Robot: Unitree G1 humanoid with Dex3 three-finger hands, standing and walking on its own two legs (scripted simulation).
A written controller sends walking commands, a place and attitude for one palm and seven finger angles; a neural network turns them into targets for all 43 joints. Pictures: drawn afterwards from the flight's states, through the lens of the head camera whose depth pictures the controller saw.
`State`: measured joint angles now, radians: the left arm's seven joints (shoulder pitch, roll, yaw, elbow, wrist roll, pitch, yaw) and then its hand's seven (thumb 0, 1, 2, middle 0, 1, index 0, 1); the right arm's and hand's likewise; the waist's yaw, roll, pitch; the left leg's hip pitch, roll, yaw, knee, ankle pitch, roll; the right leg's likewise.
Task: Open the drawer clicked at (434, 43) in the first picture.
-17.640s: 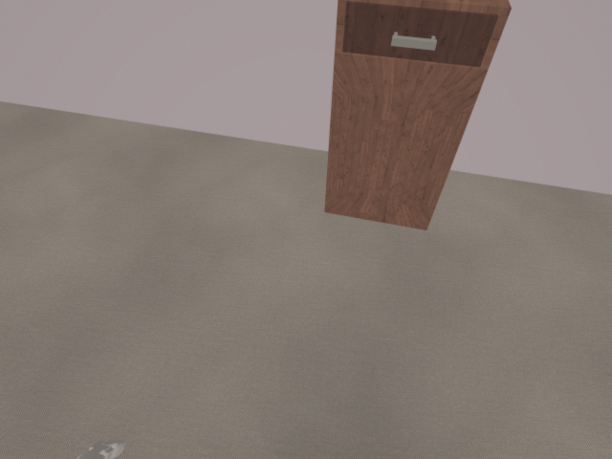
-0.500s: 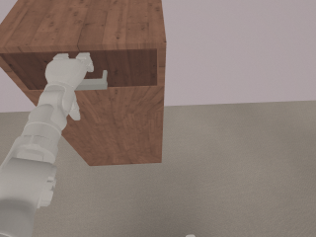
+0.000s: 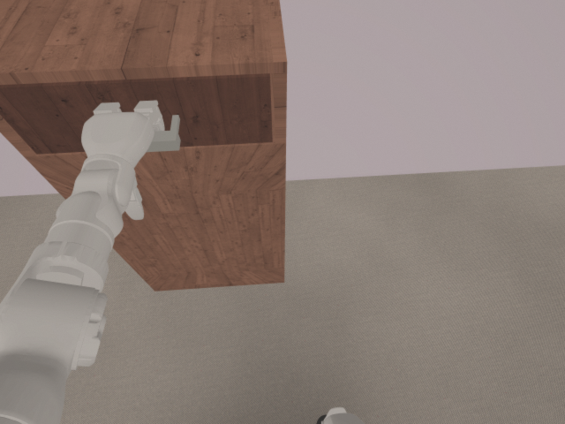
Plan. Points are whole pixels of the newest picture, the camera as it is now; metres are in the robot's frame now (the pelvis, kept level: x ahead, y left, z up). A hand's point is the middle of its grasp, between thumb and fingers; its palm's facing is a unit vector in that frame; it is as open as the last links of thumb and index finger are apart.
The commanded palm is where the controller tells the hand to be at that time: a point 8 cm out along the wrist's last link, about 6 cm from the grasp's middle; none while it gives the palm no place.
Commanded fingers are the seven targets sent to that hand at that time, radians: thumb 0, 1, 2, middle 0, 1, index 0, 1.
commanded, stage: lower the fingers behind the handle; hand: left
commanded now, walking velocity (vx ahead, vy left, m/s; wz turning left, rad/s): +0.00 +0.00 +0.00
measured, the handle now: (139, 132) +0.55 +0.21 +0.06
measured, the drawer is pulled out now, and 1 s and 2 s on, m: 0.00 0.00 0.02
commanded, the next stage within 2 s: close the thumb around the handle in 0.70 s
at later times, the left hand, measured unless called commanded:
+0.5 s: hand (138, 167) +0.49 +0.21 +0.04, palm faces -0.03 +0.01 -1.00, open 13.9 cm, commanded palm +0.47 +0.21 +0.09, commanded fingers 0.00 -0.50 0.30 -0.30 -1.20 -0.30 -1.20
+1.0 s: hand (134, 168) +0.49 +0.21 +0.04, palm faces -0.03 -0.01 -1.00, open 12.8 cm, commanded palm +0.47 +0.22 +0.09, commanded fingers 0.00 0.12 0.56 -0.34 -1.27 -0.34 -1.27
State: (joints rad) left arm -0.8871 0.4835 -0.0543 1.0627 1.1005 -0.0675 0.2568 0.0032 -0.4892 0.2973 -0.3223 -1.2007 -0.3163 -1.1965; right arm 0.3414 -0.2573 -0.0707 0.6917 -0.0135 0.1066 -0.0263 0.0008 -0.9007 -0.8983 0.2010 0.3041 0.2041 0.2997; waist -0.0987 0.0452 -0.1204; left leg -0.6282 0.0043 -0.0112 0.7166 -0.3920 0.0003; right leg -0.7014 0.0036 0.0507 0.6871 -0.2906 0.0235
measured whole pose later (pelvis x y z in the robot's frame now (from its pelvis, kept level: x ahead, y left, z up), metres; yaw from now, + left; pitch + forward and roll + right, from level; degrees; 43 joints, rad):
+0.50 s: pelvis +0.00 +0.00 -0.01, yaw +0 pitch +19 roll +0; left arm -0.90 0.48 -0.04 1.10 1.11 -0.03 0.31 0.00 -0.49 0.30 -0.31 -1.20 -0.31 -1.20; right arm 0.34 -0.26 -0.07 0.70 -0.02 0.10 -0.02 0.00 -0.90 -0.90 0.20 0.30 0.20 0.30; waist -0.12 0.05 -0.13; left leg -0.69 0.01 -0.01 0.77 -0.41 0.00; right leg -0.76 0.01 0.06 0.73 -0.30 0.03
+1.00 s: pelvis +0.00 +0.01 -0.01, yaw +0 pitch +19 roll -1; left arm -0.88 0.48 -0.04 1.07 1.10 -0.05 0.29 0.00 -0.32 0.37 -0.32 -1.22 -0.33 -1.22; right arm 0.34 -0.26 -0.06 0.70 -0.02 0.10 -0.02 0.00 -0.90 -0.90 0.20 0.30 0.20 0.30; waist -0.11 0.04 -0.14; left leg -0.68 0.00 0.00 0.78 -0.42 0.01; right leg -0.75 0.01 0.06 0.73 -0.30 0.03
